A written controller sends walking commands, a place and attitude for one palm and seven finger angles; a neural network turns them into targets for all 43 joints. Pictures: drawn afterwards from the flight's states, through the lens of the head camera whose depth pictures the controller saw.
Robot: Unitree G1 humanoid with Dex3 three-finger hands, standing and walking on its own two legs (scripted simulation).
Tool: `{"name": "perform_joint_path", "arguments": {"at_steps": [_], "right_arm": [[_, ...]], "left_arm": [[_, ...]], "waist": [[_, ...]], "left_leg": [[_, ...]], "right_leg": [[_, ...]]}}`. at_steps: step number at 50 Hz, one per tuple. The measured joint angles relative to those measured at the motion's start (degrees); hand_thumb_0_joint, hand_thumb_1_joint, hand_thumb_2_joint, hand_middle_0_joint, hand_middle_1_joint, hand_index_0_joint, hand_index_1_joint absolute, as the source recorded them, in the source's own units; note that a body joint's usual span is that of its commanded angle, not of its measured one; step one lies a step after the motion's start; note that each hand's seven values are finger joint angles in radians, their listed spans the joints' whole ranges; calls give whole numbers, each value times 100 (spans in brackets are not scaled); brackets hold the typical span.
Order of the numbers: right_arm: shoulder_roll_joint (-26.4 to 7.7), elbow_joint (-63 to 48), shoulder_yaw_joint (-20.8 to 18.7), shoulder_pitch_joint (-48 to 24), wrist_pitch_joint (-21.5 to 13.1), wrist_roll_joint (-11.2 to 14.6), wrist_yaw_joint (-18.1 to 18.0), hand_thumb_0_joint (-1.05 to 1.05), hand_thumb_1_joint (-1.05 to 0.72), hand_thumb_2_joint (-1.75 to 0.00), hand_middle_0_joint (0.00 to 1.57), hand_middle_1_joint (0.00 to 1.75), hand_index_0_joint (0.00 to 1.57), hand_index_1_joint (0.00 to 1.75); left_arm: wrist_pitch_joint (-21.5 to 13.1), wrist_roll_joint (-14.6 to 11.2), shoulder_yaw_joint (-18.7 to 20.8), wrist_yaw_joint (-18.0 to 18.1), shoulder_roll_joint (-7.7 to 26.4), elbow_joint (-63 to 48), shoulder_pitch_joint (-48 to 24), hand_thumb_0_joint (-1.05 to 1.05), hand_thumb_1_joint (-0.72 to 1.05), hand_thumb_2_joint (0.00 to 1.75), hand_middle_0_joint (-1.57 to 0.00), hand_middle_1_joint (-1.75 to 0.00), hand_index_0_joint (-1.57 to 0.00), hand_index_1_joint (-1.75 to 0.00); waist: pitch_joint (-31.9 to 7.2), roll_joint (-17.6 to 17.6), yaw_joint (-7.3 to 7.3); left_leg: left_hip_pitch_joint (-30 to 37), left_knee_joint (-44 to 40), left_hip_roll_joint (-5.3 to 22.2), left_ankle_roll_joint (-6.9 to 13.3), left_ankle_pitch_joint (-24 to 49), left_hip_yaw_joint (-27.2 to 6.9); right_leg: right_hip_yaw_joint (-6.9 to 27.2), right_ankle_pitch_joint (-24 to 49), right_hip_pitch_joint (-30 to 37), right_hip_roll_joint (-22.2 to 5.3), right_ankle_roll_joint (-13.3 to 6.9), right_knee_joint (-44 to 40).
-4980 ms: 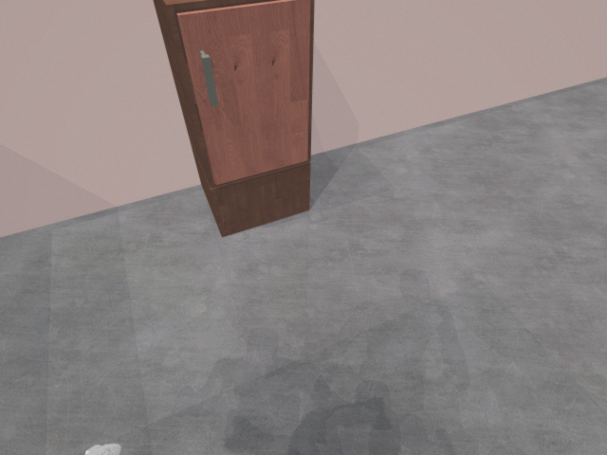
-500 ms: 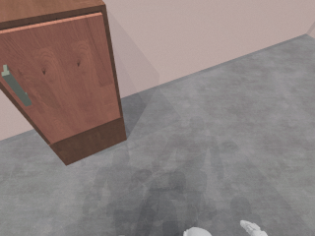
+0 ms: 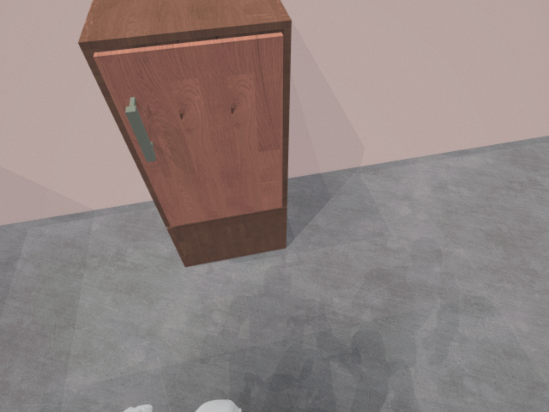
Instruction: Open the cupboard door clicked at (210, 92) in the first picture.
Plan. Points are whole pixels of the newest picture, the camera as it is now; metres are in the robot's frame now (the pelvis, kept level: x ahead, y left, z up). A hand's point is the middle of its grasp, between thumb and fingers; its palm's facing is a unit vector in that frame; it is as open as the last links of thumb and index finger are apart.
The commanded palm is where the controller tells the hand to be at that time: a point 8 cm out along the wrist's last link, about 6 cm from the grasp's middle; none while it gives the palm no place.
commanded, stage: turn to face it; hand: left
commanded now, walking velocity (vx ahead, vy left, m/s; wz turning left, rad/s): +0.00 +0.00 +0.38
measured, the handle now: (142, 130) +0.69 +0.35 -0.02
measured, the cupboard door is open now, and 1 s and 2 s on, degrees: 0 0 0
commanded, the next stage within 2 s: take the last steps up to it in 0.40 s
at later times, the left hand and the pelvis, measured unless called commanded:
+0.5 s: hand out of the picture +0.04 +0.24 -0.16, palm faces +0.18 -0.95 -0.24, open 7.4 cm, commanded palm none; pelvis -0.01 +0.03 +0.01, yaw +9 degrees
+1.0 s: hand out of the picture -0.09 +0.18 -0.18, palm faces +0.35 -0.93 -0.15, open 7.4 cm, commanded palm none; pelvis +0.04 +0.05 +0.00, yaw +15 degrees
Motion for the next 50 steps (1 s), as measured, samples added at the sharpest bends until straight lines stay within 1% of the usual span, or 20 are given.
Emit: {"name": "perform_joint_path", "arguments": {"at_steps": [2,4,5,6,8,10,13,17,22,26,28,29,31,33,35,38,41,44,48,50], "right_arm": [[37,-14,40,-47,-44,14,-12,1,-91,-90,20,30,20,30],[51,-70,77,-63,-127,13,-16,1,-91,-90,20,30,20,30],[83,-83,82,-92,-188,-2,-23,1,-91,-90,20,30,20,30],[125,-102,100,-129,-235,-8,-31,1,-91,-90,20,30,20,30],[178,-139,146,-147,-327,-14,-85,1,-91,-90,20,30,20,30],[227,-145,182,-124,-372,-23,-157,0,-91,-90,20,30,20,30],[282,-86,233,-80,-397,-10,-218,0,-91,-90,20,30,21,30],[346,-1,261,-1,-400,-2,-239,0,-90,-90,20,30,21,30],[406,109,245,95,-364,-24,-238,0,-90,-90,20,30,21,30],[392,215,211,167,-320,-41,-236,0,-90,-90,20,30,21,30],[373,289,197,230,-316,-28,-237,0,-90,-90,20,30,21,30],[373,321,191,286,-318,-11,-233,0,-90,-90,20,30,21,30],[320,418,158,358,-271,0,-223,0,-91,-90,20,30,21,30],[302,490,132,459,-191,-37,-174,0,-91,-90,20,30,21,30],[281,537,90,531,-192,-65,-115,1,-91,-90,20,30,20,30],[260,567,28,652,-249,-83,-81,1,-91,-90,20,30,20,30],[258,630,-4,730,-266,-86,-77,1,-91,-90,20,30,20,30],[288,689,0,722,-275,-77,-67,1,-91,-90,20,30,20,30],[373,685,63,604,-411,-59,-83,1,-91,-90,20,30,20,30],[382,635,108,556,-575,-54,-122,1,-91,-90,20,30,20,30]], "left_arm": [[13,3,32,-10,68,61,41,0,90,90,-20,-30,-20,-30],[51,-26,83,-17,154,122,119,0,90,90,-20,-30,-20,-30],[91,-53,127,-23,220,164,143,0,90,90,-20,-30,-20,-30],[155,-67,167,-16,287,216,150,0,90,90,-20,-30,-20,-30],[294,-67,208,26,361,355,139,0,90,90,-20,-30,-20,-30],[340,-74,246,20,404,472,95,0,90,90,-20,-30,-20,-30],[295,-84,257,-16,423,523,50,0,91,90,-20,-30,-20,-30],[266,-91,228,-18,380,519,-11,0,91,90,-20,-30,-19,-30],[264,-100,179,1,250,521,-127,0,91,90,-20,-30,-19,-30],[199,-122,116,19,92,499,-218,0,91,90,-20,-30,-19,-30],[104,-128,76,25,17,495,-208,0,91,90,-20,-30,-20,-30],[35,-111,53,25,1,490,-164,0,91,90,-20,-30,-20,-30],[-48,-61,9,22,-132,557,-87,0,91,90,-20,-30,-20,-30],[-105,-47,-14,9,-220,576,121,0,90,90,-20,-30,-20,-30],[-162,-43,-21,2,-281,659,351,0,90,90,-20,-30,-20,-30],[-222,-39,-6,0,-311,857,640,0,91,90,-20,-30,-20,-30],[-275,-22,2,-12,-338,1043,886,0,91,90,-20,-30,-20,-30],[-297,7,18,-32,-346,1213,1092,0,91,90,-20,-30,-20,-30],[-267,3,59,-58,-317,1435,1305,0,91,90,-20,-30,-20,-30],[-223,-33,67,-77,-329,1526,1437,0,90,90,-20,-30,-20,-30]], "waist": [[30,-85,46],[17,-143,68],[22,-237,79],[46,-325,118],[50,-330,134],[43,-298,117],[16,-256,129],[-52,-186,111],[-123,-109,20],[-165,-7,-63],[-217,35,-72],[-276,17,-58],[-326,185,-48],[-446,189,6],[-526,161,22],[-587,143,-6],[-604,122,30],[-581,61,125],[-495,-60,253],[-478,-41,258]], "left_leg": [[243,-607,5,41,71,101],[592,-1461,1,109,595,205],[606,-1566,-70,320,726,233],[561,-1475,-119,468,691,256],[550,-1451,-117,607,617,219],[651,-1699,-133,622,733,133],[850,-2179,-195,656,1021,37],[1007,-2576,-277,695,1267,-89],[1035,-2680,-376,680,1374,-213],[946,-2571,-439,617,1380,-305],[865,-2420,-476,557,1333,-344],[786,-2266,-515,518,1264,-343],[579,-1638,-452,438,541,-431],[253,-708,-426,415,156,-397],[-50,90,-324,385,349,-317],[-307,583,-73,314,778,-224],[-325,378,157,259,915,-146],[-181,-237,287,265,773,-42],[301,-1406,284,317,764,149],[670,-2094,263,352,908,209]], "right_leg": [[-106,-68,-41,-89,74,133],[-209,-215,-143,-181,181,417],[-149,-305,-278,-273,215,693],[73,-739,-471,-274,256,1114],[520,-1313,-871,-65,286,2088],[774,-1168,-1168,99,304,2808],[931,-754,-1366,203,347,3138],[1003,-600,-1294,296,393,2804],[1035,-755,-976,426,368,2031],[1015,-696,-586,566,272,1166],[975,-297,-233,628,229,389],[982,-180,-24,621,166,-90],[885,-4,50,713,-97,-157],[842,105,158,703,-231,-305],[820,237,327,678,-255,-593],[718,361,545,657,-229,-931],[619,370,681,644,-208,-1105],[556,306,746,610,-169,-1150],[525,40,719,526,-40,-887],[550,-295,539,512,4,-380]]}}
